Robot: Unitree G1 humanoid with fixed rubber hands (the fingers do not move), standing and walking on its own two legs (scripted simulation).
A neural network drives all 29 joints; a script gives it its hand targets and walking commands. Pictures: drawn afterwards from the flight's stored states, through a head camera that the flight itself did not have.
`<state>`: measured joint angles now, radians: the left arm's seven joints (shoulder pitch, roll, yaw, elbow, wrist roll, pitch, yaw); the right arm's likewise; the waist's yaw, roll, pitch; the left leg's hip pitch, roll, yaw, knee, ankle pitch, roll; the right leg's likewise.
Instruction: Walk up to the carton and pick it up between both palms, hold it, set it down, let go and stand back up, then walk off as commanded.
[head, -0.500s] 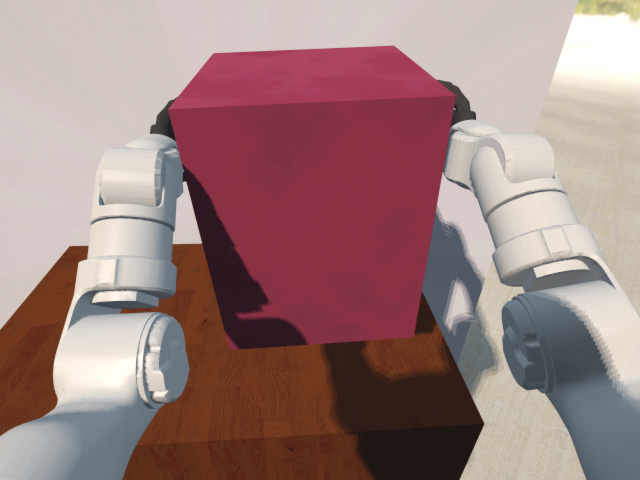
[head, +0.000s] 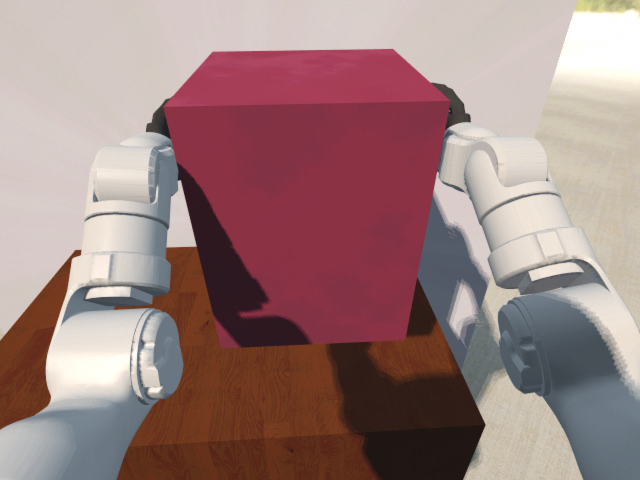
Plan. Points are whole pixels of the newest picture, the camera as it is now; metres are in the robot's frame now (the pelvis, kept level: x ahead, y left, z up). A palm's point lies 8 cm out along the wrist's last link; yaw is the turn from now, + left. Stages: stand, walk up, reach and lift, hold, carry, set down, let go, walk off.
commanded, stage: hold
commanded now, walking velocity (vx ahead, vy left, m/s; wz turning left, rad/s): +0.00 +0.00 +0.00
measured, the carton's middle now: (308, 195) +0.40 +0.01 +0.26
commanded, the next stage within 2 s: none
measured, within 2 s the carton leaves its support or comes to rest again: neither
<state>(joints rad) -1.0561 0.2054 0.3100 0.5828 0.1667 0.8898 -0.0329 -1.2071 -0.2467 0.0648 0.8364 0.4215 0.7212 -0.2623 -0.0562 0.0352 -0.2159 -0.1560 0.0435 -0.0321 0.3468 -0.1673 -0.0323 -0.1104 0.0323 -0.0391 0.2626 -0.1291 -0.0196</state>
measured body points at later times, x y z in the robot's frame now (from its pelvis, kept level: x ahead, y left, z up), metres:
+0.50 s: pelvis +0.00 +0.01 +0.00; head -0.10 +0.01 +0.44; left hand +0.39 +0.17 +0.32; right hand +0.38 -0.16 +0.34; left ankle +0.01 +0.14 -0.75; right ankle +0.01 -0.10 -0.75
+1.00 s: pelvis +0.00 +0.00 +0.00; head -0.10 +0.00 +0.44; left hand +0.38 +0.17 +0.33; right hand +0.38 -0.16 +0.34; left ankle +0.01 +0.14 -0.75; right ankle +0.01 -0.11 -0.75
